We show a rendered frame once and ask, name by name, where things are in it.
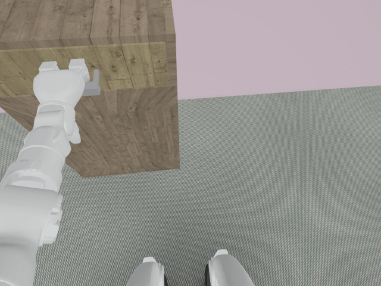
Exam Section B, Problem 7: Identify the handle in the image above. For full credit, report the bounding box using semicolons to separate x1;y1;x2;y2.
82;69;101;96

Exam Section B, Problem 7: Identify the drawer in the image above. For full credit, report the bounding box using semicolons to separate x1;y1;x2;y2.
0;42;168;97

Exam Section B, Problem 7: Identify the robot left thigh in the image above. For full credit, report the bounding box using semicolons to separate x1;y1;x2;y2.
126;262;164;286

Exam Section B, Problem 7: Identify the robot left upper arm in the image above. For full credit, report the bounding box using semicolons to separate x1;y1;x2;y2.
0;185;63;286

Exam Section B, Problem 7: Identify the left robot hand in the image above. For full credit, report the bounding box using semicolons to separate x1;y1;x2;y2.
33;58;90;144

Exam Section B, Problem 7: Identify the right robot shin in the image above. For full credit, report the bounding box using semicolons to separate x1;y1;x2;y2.
214;249;228;258

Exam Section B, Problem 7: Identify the cabinet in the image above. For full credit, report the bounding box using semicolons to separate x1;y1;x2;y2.
0;0;180;178

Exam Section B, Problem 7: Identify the robot left forearm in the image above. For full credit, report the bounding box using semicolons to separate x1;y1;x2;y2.
0;100;76;193

